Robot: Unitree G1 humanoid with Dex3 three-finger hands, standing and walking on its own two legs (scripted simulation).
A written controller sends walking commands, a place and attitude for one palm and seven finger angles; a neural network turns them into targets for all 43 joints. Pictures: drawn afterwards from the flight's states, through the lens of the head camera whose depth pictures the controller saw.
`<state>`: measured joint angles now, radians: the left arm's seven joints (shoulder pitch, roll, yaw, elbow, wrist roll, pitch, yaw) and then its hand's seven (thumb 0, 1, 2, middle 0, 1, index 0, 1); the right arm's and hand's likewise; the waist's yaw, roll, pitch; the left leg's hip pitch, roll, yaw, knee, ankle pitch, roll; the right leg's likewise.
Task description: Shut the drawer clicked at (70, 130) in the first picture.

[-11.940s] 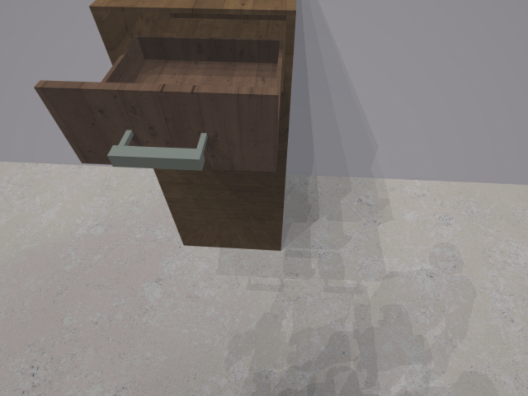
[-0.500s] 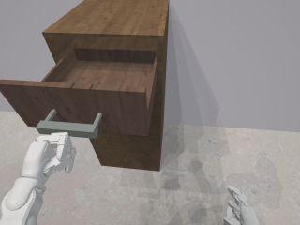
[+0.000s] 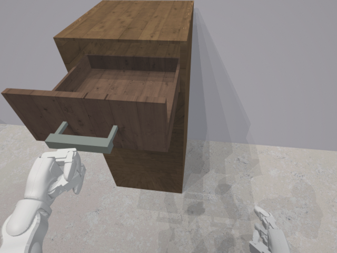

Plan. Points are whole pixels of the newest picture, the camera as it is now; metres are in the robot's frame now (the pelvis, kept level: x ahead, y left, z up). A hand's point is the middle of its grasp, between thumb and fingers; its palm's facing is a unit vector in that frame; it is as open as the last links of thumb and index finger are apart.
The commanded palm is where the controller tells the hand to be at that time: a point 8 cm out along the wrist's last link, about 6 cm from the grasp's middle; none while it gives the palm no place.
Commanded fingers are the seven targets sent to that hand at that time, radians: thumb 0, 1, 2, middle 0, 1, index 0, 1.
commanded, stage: push the drawer shut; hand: left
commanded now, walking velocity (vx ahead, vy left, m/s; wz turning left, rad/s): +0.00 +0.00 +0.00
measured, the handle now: (84, 135) +0.34 +0.24 +0.12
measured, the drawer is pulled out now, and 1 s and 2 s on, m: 0.28 0.19 0.07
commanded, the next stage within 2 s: none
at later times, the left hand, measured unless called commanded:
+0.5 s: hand (90, 151) +0.29 +0.21 +0.12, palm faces +0.01 -1.00 -0.06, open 3.2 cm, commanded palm +0.27 +0.25 +0.12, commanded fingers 0.00 0.90 0.90 -1.40 -1.60 -1.40 -1.60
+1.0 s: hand (98, 132) +0.35 +0.21 +0.12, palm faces +0.00 -1.00 -0.04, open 3.1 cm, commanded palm +0.34 +0.25 +0.12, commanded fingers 0.00 0.90 0.90 -1.40 -1.60 -1.40 -1.60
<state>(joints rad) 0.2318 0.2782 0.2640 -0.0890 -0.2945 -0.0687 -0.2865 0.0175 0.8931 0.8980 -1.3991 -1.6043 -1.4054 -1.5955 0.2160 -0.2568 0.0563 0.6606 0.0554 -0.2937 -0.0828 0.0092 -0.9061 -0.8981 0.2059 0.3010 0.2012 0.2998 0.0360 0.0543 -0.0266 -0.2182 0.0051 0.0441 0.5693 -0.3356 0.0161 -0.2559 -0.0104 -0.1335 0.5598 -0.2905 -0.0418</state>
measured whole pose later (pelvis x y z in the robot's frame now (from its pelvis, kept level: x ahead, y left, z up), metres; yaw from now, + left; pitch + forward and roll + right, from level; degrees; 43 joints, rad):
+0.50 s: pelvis -0.01 -0.01 +0.00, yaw -1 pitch +0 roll +0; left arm -0.07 0.31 0.28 0.20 -0.28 -0.08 -0.30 0.00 0.86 0.91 -1.40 -1.60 -1.40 -1.60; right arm 0.23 -0.27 0.05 0.68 0.07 -0.25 -0.10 0.01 -0.91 -0.90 0.21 0.30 0.20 0.30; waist 0.02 0.05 -0.01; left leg -0.24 0.01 0.05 0.56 -0.32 0.01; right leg -0.29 -0.01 -0.12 0.56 -0.28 -0.05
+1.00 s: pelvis -0.01 +0.00 +0.00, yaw -1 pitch +2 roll +0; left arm -0.34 0.35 0.28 0.50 -0.25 -0.11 -0.30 0.00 0.84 0.91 -1.40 -1.60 -1.40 -1.60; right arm 0.25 -0.27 0.06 0.68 0.07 -0.18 -0.09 0.01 -0.91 -0.90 0.21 0.30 0.20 0.30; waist 0.00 0.04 -0.01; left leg -0.28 0.00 0.06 0.56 -0.31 0.02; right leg -0.33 -0.01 -0.12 0.56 -0.26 -0.05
